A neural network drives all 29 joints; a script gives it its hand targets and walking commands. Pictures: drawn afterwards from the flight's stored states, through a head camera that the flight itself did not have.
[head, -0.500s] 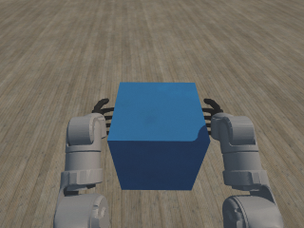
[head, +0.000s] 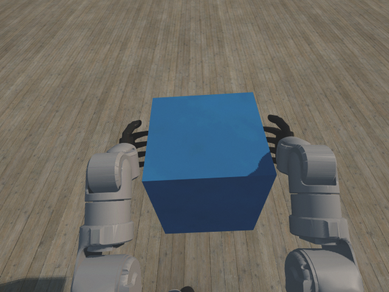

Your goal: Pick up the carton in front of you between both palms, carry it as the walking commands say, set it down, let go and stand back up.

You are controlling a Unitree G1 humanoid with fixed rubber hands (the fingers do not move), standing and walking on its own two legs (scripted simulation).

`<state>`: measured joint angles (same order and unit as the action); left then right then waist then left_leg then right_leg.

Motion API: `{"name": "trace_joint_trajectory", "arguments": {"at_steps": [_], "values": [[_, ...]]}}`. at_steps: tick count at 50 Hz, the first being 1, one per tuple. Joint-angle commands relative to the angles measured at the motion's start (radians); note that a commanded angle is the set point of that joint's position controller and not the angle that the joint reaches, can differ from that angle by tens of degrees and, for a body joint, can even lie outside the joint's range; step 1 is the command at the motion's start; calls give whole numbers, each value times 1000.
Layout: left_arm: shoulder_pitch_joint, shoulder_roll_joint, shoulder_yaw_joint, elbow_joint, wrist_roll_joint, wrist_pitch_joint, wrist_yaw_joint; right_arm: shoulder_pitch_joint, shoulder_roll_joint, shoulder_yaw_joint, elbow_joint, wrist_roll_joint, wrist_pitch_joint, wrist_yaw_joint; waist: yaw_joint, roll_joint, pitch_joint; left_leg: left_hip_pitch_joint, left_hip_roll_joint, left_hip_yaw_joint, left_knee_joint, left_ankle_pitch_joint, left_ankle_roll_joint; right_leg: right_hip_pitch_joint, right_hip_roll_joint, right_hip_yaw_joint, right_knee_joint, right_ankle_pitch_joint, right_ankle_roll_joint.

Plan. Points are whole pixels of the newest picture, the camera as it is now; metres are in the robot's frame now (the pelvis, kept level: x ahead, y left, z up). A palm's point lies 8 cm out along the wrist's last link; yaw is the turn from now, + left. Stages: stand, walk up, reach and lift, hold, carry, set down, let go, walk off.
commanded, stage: carry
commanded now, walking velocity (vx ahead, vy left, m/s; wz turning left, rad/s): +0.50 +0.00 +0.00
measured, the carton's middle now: (206, 168) +0.38 +0.02 +0.04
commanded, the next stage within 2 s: none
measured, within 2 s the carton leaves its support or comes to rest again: neither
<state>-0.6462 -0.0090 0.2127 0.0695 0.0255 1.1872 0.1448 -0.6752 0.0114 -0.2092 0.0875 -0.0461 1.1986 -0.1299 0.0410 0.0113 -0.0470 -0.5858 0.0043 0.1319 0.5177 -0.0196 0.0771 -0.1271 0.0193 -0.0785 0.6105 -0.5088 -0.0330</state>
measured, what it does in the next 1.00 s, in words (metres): walks ahead: right foot, then left foot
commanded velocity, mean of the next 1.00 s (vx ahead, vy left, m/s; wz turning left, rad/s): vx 0.50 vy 0.00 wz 0.00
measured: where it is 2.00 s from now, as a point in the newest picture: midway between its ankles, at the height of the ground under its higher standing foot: (205, 133)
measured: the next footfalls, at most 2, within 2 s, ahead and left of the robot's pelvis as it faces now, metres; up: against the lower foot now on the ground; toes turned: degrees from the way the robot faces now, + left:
right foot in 0.46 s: +0.46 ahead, -0.12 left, +0.00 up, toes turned -8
left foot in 0.92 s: +0.76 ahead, +0.12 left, +0.00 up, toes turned +13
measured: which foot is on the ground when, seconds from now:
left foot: down 0.00-0.48, up 0.50-0.90, down 0.92-1.00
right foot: down 0.00-0.00, up 0.02-0.44, down 0.46-0.92, up 0.94-1.00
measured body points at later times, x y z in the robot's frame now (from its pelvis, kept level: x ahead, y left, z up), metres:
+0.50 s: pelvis +0.33 -0.03 +0.01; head +0.32 -0.03 +0.46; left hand +0.64 +0.13 +0.11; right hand +0.65 -0.17 +0.11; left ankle +0.15 +0.07 -0.69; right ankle +0.43 -0.11 -0.72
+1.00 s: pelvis +0.64 +0.02 +0.01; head +0.60 +0.03 +0.46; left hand +0.91 +0.18 +0.09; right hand +0.92 -0.13 +0.10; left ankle +0.72 +0.11 -0.71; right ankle +0.46 -0.10 -0.66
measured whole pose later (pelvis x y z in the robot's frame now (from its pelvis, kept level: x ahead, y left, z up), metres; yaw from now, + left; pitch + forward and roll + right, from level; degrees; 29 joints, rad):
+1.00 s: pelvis +0.64 +0.02 +0.01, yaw +0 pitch +3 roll +1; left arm -0.19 -0.11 0.13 -0.24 0.12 1.24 0.09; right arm -0.20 0.14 -0.10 -0.20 -0.14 1.22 -0.08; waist -0.01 -0.04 -0.17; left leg -0.45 0.05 0.23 0.56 -0.17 0.08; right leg -0.20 -0.08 -0.07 0.93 -0.48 0.02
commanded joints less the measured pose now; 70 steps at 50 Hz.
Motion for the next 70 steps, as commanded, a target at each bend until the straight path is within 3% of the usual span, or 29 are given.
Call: {"name": "trace_joint_trajectory", "arguments": {"at_steps": [1,2,3,5,6,11,18,20,22,23,24,25,27,28,29,34,42,44,46,47,48,49,50,52,54,57,66,69,70], "values": [[-694,-1067,-674,-59,-407,-8,-256,-588,989,604,-36,337,-25,190,-84,137,-649,931,336,-402,67,538,101,-304,-49,23,474,139,35],[-674,-1071,-661,-16,-403,-3,-258,-551,976,589,8,332,-29,196,-109,282,-712,1099,412,-685,-23,374,254,-563,64,94,735,-72,48],[-692,-1077,-661,-26,-404,-8,-258,-551,1014,598,-11,344,-34,206,-110,218,-681,1075,382,-653,-52,248,233,-652,8,121,778,-31,25],[-770,-1114,-669,-77,-414,-22,-252,-683,1084,642,-105,395,-46,221,-102,77,-555,905,317,-502,-86,284,156,-668,-51,108,668,67,23],[-775,-1124,-667,-95,-408,-26,-246,-732,1112,665,-147,422,-48,226,-97,56,-529,830,303,-452,-110,257,138,-630,-69,107,607,99,28],[-619,-1114,-660,-115,-337,-27,-207,-692,1132,698,-220,467,-35,248,-81,105,-501,765,263,-294,-172,291,120,-576,-72,40,352,164,57],[-386,-1103,-708,-178,-279,-2,-224,-394,1096,696,-212,382,-1,292,-72,146,-359,759,190,-100,-191,499,36,-455,-30,-76,-80,469,55],[-330,-1105,-725,-202,-285,11,-246,-303,1086,699,-218,351,6,297,-72,165,-344,759,181,-64,-153,562,9,-348,-12,-113,-192,531,47],[-269,-1112,-738,-218,-291,19,-270,-227,1077,713,-238,335,11,301,-53,130,-386,640,158,9,22,546,-36,-54,11,-162,-272,549,24],[-227,-1112,-742,-223,-295,22,-282,-206,1066,723,-252,329,12,303,-35,91,-429,484,143,13,160,324,-64,151,-73,-76,-236,498,5],[-204,-1083,-736,-227,-283,23,-290,-203,1080,740,-272,337,19,306,-26,-124,-512,215,86,-1,424,-55,-98,391,-340,303,-195,489,-89],[-168,-1085,-734,-208,-272,19,-295,-196,1093,746,-291,338,25,308,-20,-308,-490,-66,-37,-37,621,-450,-106,501,-453,587,-305,456,-204],[-142,-1112,-763,-295,-290,15,-303,-178,1109,768,-324,341,14,312,-22,-167,-418,-155,49,-135,727,-452,-63,384,-412,468,-321,480,-187],[-147,-1132,-781,-337,-304,11,-307,-158,1120,779,-341,343,4,311,-27,-78,-380,-132,89,-142,671,-383,-63,294,-389,381,-345,497,-152],[-141,-1157,-792,-362,-323,8,-313,-138,1120,788,-369,344,-2,307,-32,-53,-365,-89,118,-144,592,-334,-69,218,-370,307,-381,459,-121],[-36,-1097,-808,-434,-351,8,-329,-19,1104,823,-456,332,-15,282,-34,-139,-316,-8,102,-54,282,-219,-108,124,-298,112,-466,342,-114],[37,-967,-792,-412,-309,43,-318,44,976,815,-442,323,32,285,-23,-160,-172,42,65,45,0,-31,-77,152,-260,-7,-406,531,-69],[23,-946,-786,-390,-303,51,-314,37,955,801,-415,324,41,289,-26,-159,-162,129,48,84,-41,-63,-63,137,-257,-28,-325,566,-52],[8,-937,-787,-370,-301,58,-310,54,944,778,-373,320,45,292,-52,-84,-250,474,12,115,-58,-150,-49,-13,-193,-116,-45,653,-7],[-7,-934,-794,-371,-302,64,-309,64,932,764,-351,308,43,294,-71,86,-309,655,210,-212,-151,-308,9,-211,-128,-135,214,477,44],[-49,-958,-805,-381,-316,71,-309,57,940,754,-324,303,37,296,-73,336,-370,849,407,-590,-253,-321,131,-493,-18,-96,469,115,75],[-60,-985,-810,-369,-320,68,-313,69,974,754,-325,317,33,297,-68,298,-354,831,424,-636,-287,-184,153,-594,-36,17,606,7,49],[-65,-1021,-811,-366,-330,58,-318,40,1017,767,-352,330,25,299,-68,212,-353,789,401,-537,-257,-94,142,-606,-81,56,659,23,26],[-61,-1082,-817,-381,-337,33,-322,-13,1091,796,-402,355,6,306,-61,39,-340,658,370,-385,-276,-98,83,-561,-152,87,573,140,11],[-47,-1102,-827,-406,-326,14,-316,-27,1120,816,-434,370,-9,312,-54,73,-337,576,333,-268,-327,-187,49,-495,-154,59,447,209,20],[5,-1110,-835,-427,-306,-3,-302,13,1098,829,-458,378,-17,317,-52,107,-306,565,309,-179,-386,-221,65,-495,-150,8,263,278,49],[43,-963,-816,-468,-303,45,-292,83,948,801,-477,339,26,298,-67,139,-180,648,245,-13,-309,72,19,-415,-96,-111,-110,470,32],[47,-936,-791,-431,-303,64,-299,66,925,792,-453,326,44,293,-44,109,-211,589,200,72,-74,224,-28,-156,-30,-198,-186,387,11],[48,-931,-782,-415,-300,67,-302,61,915,791,-448,323,50,291,-30,57,-272,467,171,98,103,186,-60,54,-62,-157,-172,346,7]]}}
